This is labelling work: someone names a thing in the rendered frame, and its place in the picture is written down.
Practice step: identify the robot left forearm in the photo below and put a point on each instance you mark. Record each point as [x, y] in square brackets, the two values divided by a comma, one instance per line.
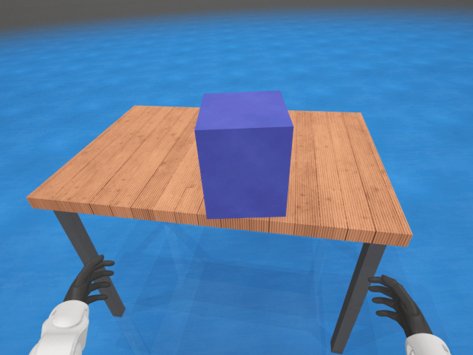
[65, 331]

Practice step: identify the robot left hand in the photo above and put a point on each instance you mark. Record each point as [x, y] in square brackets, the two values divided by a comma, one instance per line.
[82, 285]

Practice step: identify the robot right hand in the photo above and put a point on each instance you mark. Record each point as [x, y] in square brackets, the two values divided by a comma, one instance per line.
[408, 315]

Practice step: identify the table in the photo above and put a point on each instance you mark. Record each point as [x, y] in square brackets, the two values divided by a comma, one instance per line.
[145, 166]

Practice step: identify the carton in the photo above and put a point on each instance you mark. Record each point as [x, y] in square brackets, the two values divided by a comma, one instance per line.
[244, 143]

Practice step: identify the robot right forearm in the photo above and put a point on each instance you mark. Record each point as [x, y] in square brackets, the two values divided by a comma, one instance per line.
[425, 344]

